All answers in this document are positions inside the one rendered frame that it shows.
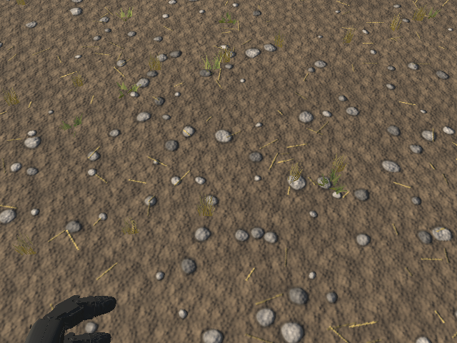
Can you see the robot left hand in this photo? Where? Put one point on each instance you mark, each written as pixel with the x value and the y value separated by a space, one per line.
pixel 67 315

